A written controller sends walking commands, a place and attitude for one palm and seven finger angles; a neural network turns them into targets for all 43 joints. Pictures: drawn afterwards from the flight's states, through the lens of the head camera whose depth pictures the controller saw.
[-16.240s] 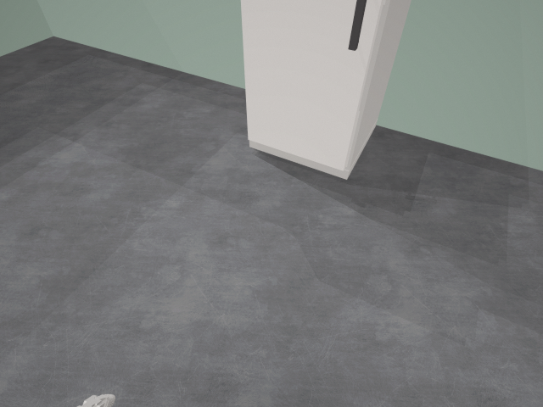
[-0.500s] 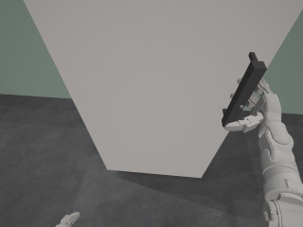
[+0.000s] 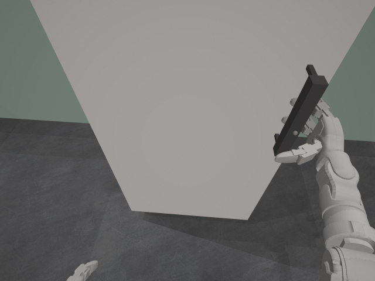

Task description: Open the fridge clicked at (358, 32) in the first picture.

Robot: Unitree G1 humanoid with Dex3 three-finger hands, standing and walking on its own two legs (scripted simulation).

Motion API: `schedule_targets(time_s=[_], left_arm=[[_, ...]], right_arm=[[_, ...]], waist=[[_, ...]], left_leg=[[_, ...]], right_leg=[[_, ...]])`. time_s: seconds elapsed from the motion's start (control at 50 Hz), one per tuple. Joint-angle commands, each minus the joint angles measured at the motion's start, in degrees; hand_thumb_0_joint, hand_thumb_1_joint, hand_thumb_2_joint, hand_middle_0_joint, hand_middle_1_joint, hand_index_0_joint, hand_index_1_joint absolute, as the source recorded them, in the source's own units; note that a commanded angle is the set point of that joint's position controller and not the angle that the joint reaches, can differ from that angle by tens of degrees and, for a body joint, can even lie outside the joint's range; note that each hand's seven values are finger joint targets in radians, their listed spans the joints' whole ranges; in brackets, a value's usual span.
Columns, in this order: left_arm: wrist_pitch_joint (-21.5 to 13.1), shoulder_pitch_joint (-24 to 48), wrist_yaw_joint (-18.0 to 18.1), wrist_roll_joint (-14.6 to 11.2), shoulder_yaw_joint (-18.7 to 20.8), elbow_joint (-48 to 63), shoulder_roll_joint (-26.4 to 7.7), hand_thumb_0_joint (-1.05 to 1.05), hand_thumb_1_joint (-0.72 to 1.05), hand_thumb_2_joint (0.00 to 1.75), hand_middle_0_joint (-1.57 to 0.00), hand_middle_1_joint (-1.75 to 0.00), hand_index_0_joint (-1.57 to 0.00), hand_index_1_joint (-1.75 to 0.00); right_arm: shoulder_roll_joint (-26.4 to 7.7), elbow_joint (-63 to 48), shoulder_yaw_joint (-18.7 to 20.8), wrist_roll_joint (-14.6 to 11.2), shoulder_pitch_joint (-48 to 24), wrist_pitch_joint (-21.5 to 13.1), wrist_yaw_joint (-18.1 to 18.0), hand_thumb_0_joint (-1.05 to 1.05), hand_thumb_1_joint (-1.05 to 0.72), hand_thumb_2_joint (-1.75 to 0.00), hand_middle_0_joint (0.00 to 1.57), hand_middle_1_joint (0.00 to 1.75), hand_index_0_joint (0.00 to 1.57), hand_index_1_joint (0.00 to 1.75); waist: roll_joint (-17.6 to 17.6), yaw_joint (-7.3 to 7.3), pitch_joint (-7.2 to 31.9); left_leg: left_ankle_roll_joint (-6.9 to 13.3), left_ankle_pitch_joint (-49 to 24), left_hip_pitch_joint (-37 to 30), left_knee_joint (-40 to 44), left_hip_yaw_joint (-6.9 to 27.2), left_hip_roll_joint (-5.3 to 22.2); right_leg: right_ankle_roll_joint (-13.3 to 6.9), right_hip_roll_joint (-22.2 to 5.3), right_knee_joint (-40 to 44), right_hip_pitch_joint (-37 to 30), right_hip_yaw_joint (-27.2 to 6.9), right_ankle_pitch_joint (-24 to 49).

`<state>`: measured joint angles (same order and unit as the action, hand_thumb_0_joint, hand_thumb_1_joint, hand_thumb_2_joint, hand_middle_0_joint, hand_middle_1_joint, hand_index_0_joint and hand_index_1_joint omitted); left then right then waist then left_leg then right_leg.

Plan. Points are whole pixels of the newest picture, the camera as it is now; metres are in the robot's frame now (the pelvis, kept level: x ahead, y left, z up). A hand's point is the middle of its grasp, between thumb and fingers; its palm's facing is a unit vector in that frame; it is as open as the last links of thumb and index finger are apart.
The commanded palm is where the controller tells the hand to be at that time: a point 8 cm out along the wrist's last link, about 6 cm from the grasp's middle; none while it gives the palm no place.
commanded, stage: slide the fingers in behind the handle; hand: right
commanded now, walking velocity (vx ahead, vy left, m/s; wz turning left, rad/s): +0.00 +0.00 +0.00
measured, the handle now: (293, 115) +0.48 -0.18 +0.11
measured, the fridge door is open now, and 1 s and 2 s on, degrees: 0 0 0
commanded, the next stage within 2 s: grip the handle and tug to test in 0.18 s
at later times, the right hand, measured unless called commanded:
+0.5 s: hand (294, 130) +0.43 -0.18 +0.11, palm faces -0.04 +1.00 +0.00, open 12.9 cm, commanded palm +0.40 -0.23 +0.11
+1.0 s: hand (290, 131) +0.43 -0.17 +0.11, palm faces -0.05 +1.00 +0.00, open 6.3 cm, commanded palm +0.40 -0.23 +0.11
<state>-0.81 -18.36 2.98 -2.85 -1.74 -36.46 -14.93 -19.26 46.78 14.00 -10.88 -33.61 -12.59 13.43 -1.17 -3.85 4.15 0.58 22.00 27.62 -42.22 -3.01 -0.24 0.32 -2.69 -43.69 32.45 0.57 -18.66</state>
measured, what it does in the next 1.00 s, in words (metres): stands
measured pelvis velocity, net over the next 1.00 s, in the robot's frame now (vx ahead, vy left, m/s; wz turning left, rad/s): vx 0.00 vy -0.01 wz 0.00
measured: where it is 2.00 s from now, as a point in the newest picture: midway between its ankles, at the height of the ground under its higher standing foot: outside the picture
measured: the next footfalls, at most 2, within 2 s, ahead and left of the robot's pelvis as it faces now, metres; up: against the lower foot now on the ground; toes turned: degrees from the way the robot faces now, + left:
none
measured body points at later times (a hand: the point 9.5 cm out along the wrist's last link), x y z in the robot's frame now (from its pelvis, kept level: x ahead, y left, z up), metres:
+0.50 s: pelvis +0.01 -0.01 +0.00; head +0.04 -0.02 +0.45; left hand +0.08 +0.25 -0.11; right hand +0.43 -0.23 +0.11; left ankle -0.01 +0.11 -0.71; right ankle +0.03 -0.12 -0.71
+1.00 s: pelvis +0.00 -0.01 +0.00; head +0.04 -0.01 +0.45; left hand +0.09 +0.25 -0.11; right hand +0.42 -0.22 +0.11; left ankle -0.01 +0.11 -0.71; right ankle +0.03 -0.12 -0.71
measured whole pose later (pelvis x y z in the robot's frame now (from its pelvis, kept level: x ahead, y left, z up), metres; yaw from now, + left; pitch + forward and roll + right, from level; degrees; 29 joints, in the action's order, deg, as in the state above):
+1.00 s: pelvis +0.00 -0.01 +0.00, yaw +0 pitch +8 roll +1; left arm -0.9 -18.3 2.5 -2.4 -1.7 -36.4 -14.6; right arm -17.6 45.6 13.1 -9.9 -33.9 -12.6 12.3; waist -1.1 -3.8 4.5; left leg 0.2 22.4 28.0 -42.5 -2.7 0.0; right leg 0.0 -2.4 -44.3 32.9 0.7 -19.3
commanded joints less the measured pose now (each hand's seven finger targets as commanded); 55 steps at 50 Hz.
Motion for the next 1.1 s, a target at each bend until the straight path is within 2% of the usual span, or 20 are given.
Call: schedule_targets(time_s=[0.0, 0.08, 0.14, 0.18, 0.24, 0.26, 0.3, 0.36, 0.42, 0.46, 0.48, 0.54, 0.62, 0.66, 0.7, 0.74, 0.8, 0.86, 0.98, 1.08], left_arm=[[-2.53, -0.88, 0.77, -0.15, 3.07, 5.87, -8.23, 0.0, 0.9, 0.9, -0.2, -0.3, -0.2, -0.3], [-2.5, -0.77, 0.51, -0.08, 3.06, 6.32, -8.12, 0.0, 0.9, 0.9, -0.2, -0.3, -0.2, -0.3], [-2.28, -1.35, 0.58, -0.06, 3.05, 6.37, -8.43, 0.0, 0.9, 0.9, -0.2, -0.3, -0.2, -0.3], [-2.49, -0.88, 0.41, -0.17, 3.23, 6.87, -8.16, 0.0, 0.9, 0.9, -0.2, -0.3, -0.2, -0.3], [-2.36, -1.86, 0.47, -0.06, 3.19, 6.3, -8.45, 0.0, 0.9, 0.9, -0.2, -0.3, -0.2, -0.3], [-2.37, -1.6, 0.53, -0.2, 3.39, 6.26, -8.63, 0.0, 0.9, 0.9, -0.2, -0.3, -0.2, -0.3], [-2.6, -1.72, 0.36, -0.1, 3.49, 6.24, -8.39, 0.0, 0.9, 0.9, -0.2, -0.3, -0.2, -0.3], [-2.6, -1.95, 0.2, 0.06, 3.66, 6.24, -8.49, 0.0, 0.9, 0.9, -0.2, -0.3, -0.2, -0.3], [-2.43, -1.67, 0.09, -0.04, 3.52, 6.22, -8.38, 0.0, 0.9, 0.9, -0.2, -0.3, -0.2, -0.3], [-2.5, -1.77, 0.01, 0.07, 3.64, 6.46, -8.47, 0.0, 0.9, 0.9, -0.2, -0.3, -0.2, -0.3], [-2.58, -1.41, -0.08, 0.04, 3.56, 6.67, -8.09, 0.0, 0.9, 0.9, -0.2, -0.3, -0.2, -0.3], [-2.52, -2.14, -0.04, 0.27, 3.56, 6.23, -8.43, 0.0, 0.9, 0.9, -0.2, -0.3, -0.2, -0.3], [-2.56, -1.13, -0.21, 0.16, 3.48, 6.64, -8.05, 0.0, 0.9, 0.9, -0.2, -0.3, -0.2, -0.3], [-2.44, -1.22, -0.07, 0.12, 3.49, 6.61, -8.31, 0.0, 0.9, 0.9, -0.2, -0.3, -0.2, -0.3], [-2.56, -0.89, -0.07, 0.04, 3.4, 6.64, -7.94, 0.0, 0.9, 0.9, -0.2, -0.3, -0.2, -0.3], [-2.41, -1.61, 0.11, 0.23, 3.46, 6.15, -8.39, 0.0, 0.9, 0.9, -0.2, -0.3, -0.2, -0.3], [-2.66, -0.76, 0.08, 0.12, 3.39, 6.6, -7.83, 0.0, 0.9, 0.9, -0.2, -0.3, -0.2, -0.3], [-2.67, -0.97, 0.07, 0.15, 3.41, 6.02, -8.12, 0.0, 0.9, 0.9, -0.2, -0.3, -0.2, -0.3], [-2.25, -0.88, 0.35, 0.32, 3.19, 6.24, -8.09, 0.0, 0.9, 0.9, -0.2, -0.3, -0.2, -0.3], [-2.11, -0.41, 0.35, 0.15, 3.08, 6.62, -7.76, 0.0, 0.9, 0.9, -0.2, -0.3, -0.2, -0.3]], right_arm=[[-12.31, -10.92, 2.75, -0.98, -27.47, -4.51, -0.11, 0.0, 0.5, -0.3, 0.3, 1.2, 0.3, 1.2], [-12.74, -10.61, 3.42, -0.89, -25.21, -5.14, 0.2, 0.0, 0.5, -0.3, 0.3, 1.2, 0.3, 1.2], [-12.82, -9.53, 3.13, -1.0, -26.08, -4.95, 0.58, 0.0, 0.5, -0.3, 0.3, 1.2, 0.3, 1.2], [-11.39, -12.43, 2.01, -0.87, -26.52, -5.09, 0.64, 0.0, 0.5, -0.3, 0.3, 1.2, 0.3, 1.2], [-11.34, -10.43, 2.24, -1.32, -25.68, -4.55, 0.39, 0.0, 0.5, -0.3, 0.3, 1.2, 0.3, 1.2], [-12.47, -11.89, 2.91, -1.04, -27.43, -4.77, 0.2, 0.0, 0.5, -0.3, 0.3, 1.2, 0.3, 1.2], [-11.11, -12.98, 2.05, -0.83, -27.48, -4.77, -0.13, 0.0, 0.41, -0.34, 0.31, 1.21, 0.31, 1.21], [-12.25, -14.12, 3.57, -0.79, -24.11, -4.92, -0.64, 0.0, 0.27, -0.4, 0.32, 1.23, 0.32, 1.23], [-10.78, -13.54, 2.04, -0.5, -24.53, -4.17, -0.86, 0.0, 0.13, -0.46, 0.34, 1.25, 0.34, 1.25], [-12.06, -15.51, 3.27, -0.32, -24.64, -4.31, -1.46, 0.0, 0.03, -0.5, 0.35, 1.27, 0.35, 1.27], [-9.18, -15.25, 1.1, -0.3, -23.3, -3.92, -1.47, 0.0, -0.01, -0.52, 0.35, 1.27, 0.35, 1.27], [-10.98, -15.14, 2.62, -0.55, -23.62, -3.89, -1.9, 0.0, -0.15, -0.58, 0.37, 1.29, 0.37, 1.29], [-9.25, -15.66, 1.43, -0.22, -22.72, -3.65, -2.04, 0.0, -0.34, -0.66, 0.39, 1.32, 0.39, 1.32], [-11.12, -15.14, 2.98, -0.22, -22.15, -3.63, -2.17, 0.0, -0.43, -0.7, 0.4, 1.33, 0.4, 1.33], [-8.22, -16.01, 0.27, -0.15, -24.88, -3.51, -1.99, 0.0, -0.53, -0.74, 0.41, 1.35, 0.41, 1.35], [-10.85, -14.48, 2.34, -0.26, -24.47, -3.44, -2.17, 0.0, -0.62, -0.78, 0.42, 1.36, 0.42, 1.36], [-8.43, -17.01, 0.39, -0.2, -24.87, -4.11, -1.95, 0.0, -0.76, -0.84, 0.44, 1.38, 0.44, 1.38], [-9.27, -13.68, 1.4, -0.3, -24.48, -3.9, -2.18, 0.0, -0.9, -0.9, 0.45, 1.4, 0.45, 1.4], [-12.52, -12.29, 3.96, -0.09, -24.85, -3.76, -2.02, 0.0, -0.9, -0.9, 0.45, 1.4, 0.45, 1.4], [-11.29, -12.67, 2.73, -0.24, -25.12, -4.27, -1.72, 0.0, -0.9, -0.9, 0.45, 1.4, 0.45, 1.4]], waist=[[-0.19, -0.8, 17.14], [-1.61, -0.22, 18.06], [0.84, -0.66, 16.66], [-3.78, -0.3, 18.93], [0.7, -0.95, 16.85], [-0.73, -0.96, 17.6], [-2.87, -0.79, 18.88], [-2.16, 0.09, 20.52], [-2.31, -0.4, 17.46], [-2.6, 0.1, 19.39], [-3.73, -0.18, 19.05], [-0.57, -0.16, 18.51], [-2.46, -0.04, 17.7], [0.02, 0.03, 17.22], [-2.63, -0.65, 16.91], [0.59, -0.63, 16.8], [-2.5, -0.39, 19.07], [-0.2, -0.52, 16.86], [0.34, 0.18, 17.61], [-1.19, -0.16, 17.05]], left_leg=[[0.05, -14.94, -2.0, 6.55, 2.02, -1.34], [0.24, -16.45, -2.34, 6.03, 2.09, -1.45], [0.25, -15.92, -2.13, 5.9, 1.64, -1.61], [0.46, -16.55, -1.41, 5.56, 1.6, -1.61], [0.37, -15.88, -0.98, 5.8, 1.02, -1.91], [0.3, -15.95, -0.5, 5.77, 1.31, -1.84], [0.52, -15.67, 0.31, 5.47, 0.96, -1.92], [0.59, -17.74, -1.24, 5.07, 0.95, -1.97], [0.6, -16.15, 0.08, 5.25, 0.48, -2.1], [0.7, -17.02, -0.74, 4.98, 0.51, -2.06], [0.68, -16.85, -0.12, 5.12, 0.44, -2.12], [0.66, -17.66, -1.33, 5.18, 0.37, -2.23], [0.64, -16.76, -0.51, 5.31, 0.42, -2.13], [0.52, -16.99, -1.41, 5.63, 0.68, -2.08], [0.63, -16.9, -0.27, 5.52, 0.5, -2.04], [0.58, -16.51, -1.1, 5.83, 0.62, -2.11], [0.62, -17.78, -1.17, 5.34, 0.61, -1.94], [0.47, -16.73, -0.52, 5.88, 0.81, -2.05], [0.27, -16.94, -2.91, 5.97, 1.56, -1.58], [0.21, -16.64, -2.55, 6.33, 1.8, -1.56]], right_leg=[[-2.43, 2.87, 4.69, -11.71, -0.94, 7.89], [-2.35, 2.87, 4.09, -12.27, -0.69, 9.39], [-2.53, 2.68, 4.21, -10.84, -0.99, 9.13], [-2.17, 2.73, 4.19, -13.59, -0.92, 10.29], [-2.38, 2.44, 4.1, -12.15, -1.37, 10.12], [-2.29, 2.35, 4.26, -12.8, -1.36, 10.12], [-2.02, 2.34, 4.21, -14.9, -1.65, 10.87], [-1.98, 2.23, 3.99, -15.28, -1.61, 13.21], [-1.78, 2.12, 4.58, -14.27, -1.79, 11.87], [-1.78, 2.11, 4.46, -15.21, -1.99, 13.17], [-1.71, 2.11, 4.49, -16.05, -1.73, 13.36], [-1.95, 2.11, 4.28, -14.75, -1.84, 13.74], [-1.69, 2.14, 4.69, -15.05, -1.6, 12.6], [-1.98, 2.18, 4.77, -13.76, -1.45, 11.88], [-1.8, 2.28, 4.74, -14.91, -1.58, 12.17], [-2.11, 2.24, 4.39, -13.9, -1.67, 11.66], [-1.78, 2.34, 4.51, -16.03, -1.57, 13.11], [-2.05, 2.37, 4.37, -14.2, -1.52, 11.31], [-2.27, 2.82, 4.5, -11.92, -1.03, 10.0], [-2.31, 2.89, 4.5, -12.01, -0.61, 9.38]])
